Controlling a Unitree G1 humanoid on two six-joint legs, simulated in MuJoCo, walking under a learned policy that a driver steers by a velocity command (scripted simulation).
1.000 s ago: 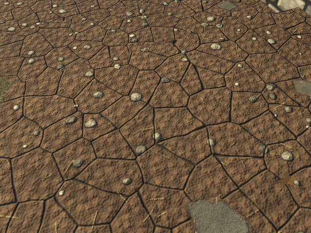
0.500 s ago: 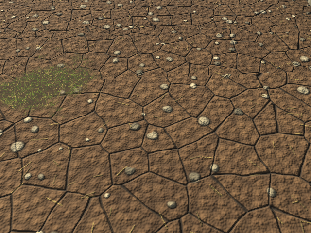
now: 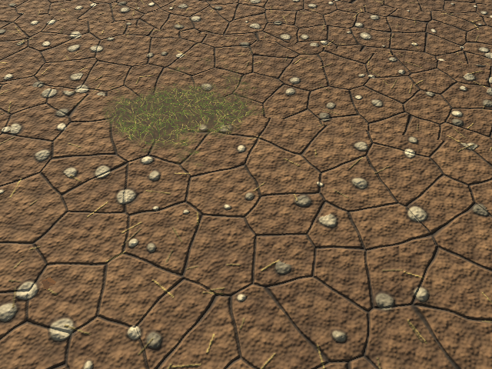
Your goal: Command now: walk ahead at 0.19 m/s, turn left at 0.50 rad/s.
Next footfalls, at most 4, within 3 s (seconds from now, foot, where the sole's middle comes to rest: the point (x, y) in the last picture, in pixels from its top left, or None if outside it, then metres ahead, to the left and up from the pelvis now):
0.06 right None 0.04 -0.11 -0.78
0.50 left None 0.29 0.13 -0.78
1.06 right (254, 318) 0.61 -0.01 -0.78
1.60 left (222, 217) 0.96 0.07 -0.78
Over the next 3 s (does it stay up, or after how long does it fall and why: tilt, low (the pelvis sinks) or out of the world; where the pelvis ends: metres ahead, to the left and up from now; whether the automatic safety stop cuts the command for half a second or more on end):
stays up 1.05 -0.09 0.00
